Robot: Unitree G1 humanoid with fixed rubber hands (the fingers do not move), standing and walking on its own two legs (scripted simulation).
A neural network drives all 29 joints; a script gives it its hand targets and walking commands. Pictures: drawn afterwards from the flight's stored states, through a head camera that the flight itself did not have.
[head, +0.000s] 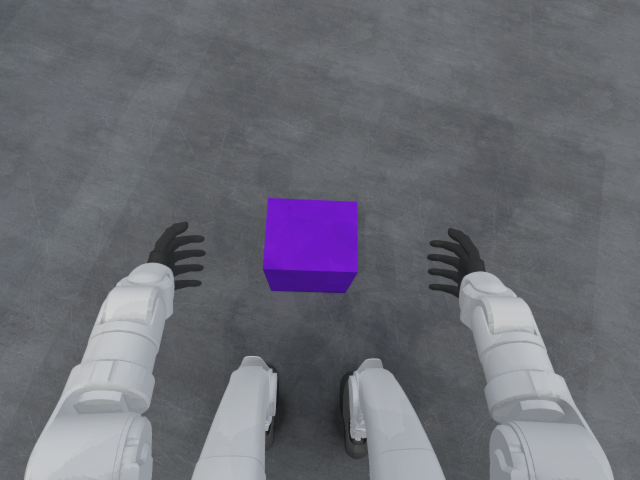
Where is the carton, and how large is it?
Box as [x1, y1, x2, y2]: [263, 198, 357, 292]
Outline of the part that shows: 268,198 263,270 271,290 345,292 357,272 356,202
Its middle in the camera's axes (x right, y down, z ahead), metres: -0.03 +0.04 +1.01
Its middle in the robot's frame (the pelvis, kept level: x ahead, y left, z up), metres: +0.53 -0.01 -0.56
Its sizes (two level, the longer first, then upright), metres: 0.212 0.172 0.262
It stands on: the floor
